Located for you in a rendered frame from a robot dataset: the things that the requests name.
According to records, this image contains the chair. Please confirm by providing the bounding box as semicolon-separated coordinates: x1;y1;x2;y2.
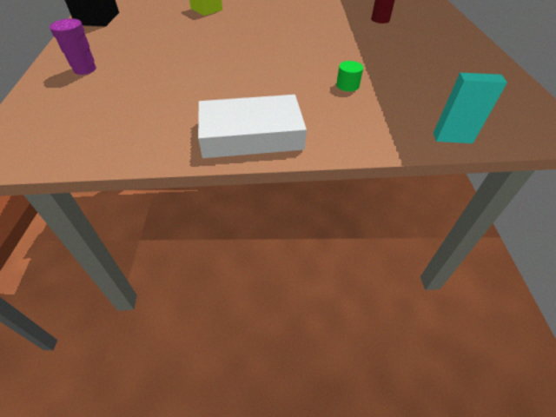
0;195;58;350

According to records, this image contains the table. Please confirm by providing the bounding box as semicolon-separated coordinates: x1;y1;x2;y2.
0;0;556;311

